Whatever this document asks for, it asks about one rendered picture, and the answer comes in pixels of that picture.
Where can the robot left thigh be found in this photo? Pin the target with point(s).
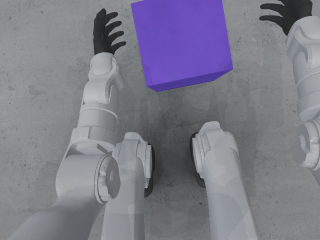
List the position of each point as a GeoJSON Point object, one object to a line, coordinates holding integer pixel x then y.
{"type": "Point", "coordinates": [124, 216]}

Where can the robot left forearm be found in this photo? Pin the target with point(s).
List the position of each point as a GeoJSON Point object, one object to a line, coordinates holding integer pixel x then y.
{"type": "Point", "coordinates": [95, 132]}

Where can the robot right thigh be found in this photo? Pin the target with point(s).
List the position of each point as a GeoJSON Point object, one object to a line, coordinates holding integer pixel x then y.
{"type": "Point", "coordinates": [231, 215]}

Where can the robot right hand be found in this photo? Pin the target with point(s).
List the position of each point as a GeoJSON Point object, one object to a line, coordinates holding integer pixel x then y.
{"type": "Point", "coordinates": [292, 10]}

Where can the carton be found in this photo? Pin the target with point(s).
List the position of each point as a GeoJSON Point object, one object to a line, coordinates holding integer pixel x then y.
{"type": "Point", "coordinates": [181, 42]}

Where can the robot right forearm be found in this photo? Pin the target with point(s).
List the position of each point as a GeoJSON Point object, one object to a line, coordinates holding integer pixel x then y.
{"type": "Point", "coordinates": [303, 43]}

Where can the robot thigh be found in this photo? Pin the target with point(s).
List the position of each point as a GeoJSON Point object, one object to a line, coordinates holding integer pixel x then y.
{"type": "Point", "coordinates": [124, 216]}
{"type": "Point", "coordinates": [231, 215]}

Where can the robot left hand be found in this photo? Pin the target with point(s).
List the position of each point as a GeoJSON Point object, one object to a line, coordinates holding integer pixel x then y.
{"type": "Point", "coordinates": [102, 41]}

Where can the robot right upper arm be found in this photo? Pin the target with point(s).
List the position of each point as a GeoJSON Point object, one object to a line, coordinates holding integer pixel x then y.
{"type": "Point", "coordinates": [306, 146]}

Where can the robot left upper arm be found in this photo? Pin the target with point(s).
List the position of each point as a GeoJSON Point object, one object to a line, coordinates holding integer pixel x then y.
{"type": "Point", "coordinates": [85, 183]}

